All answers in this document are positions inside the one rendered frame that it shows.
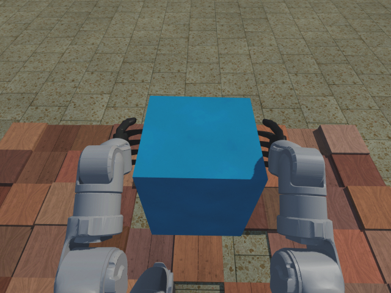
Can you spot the robot right hand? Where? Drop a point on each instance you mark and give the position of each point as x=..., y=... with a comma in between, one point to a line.
x=278, y=135

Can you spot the robot left hand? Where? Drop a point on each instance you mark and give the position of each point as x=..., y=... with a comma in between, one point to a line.
x=123, y=134

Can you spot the robot left forearm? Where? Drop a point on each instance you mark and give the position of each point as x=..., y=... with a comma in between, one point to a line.
x=99, y=184

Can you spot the robot left upper arm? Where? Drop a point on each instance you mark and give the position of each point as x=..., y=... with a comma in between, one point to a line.
x=93, y=270

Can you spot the robot right forearm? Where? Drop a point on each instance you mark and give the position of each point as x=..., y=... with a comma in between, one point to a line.
x=303, y=206

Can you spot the robot right upper arm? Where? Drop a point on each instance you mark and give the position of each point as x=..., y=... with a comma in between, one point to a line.
x=304, y=270

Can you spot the left robot shin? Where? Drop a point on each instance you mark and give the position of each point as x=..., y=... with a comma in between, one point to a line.
x=159, y=264

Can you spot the carton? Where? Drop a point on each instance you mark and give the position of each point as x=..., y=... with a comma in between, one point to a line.
x=199, y=169

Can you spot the left robot thigh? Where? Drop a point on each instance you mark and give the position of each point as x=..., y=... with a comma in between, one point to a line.
x=154, y=280

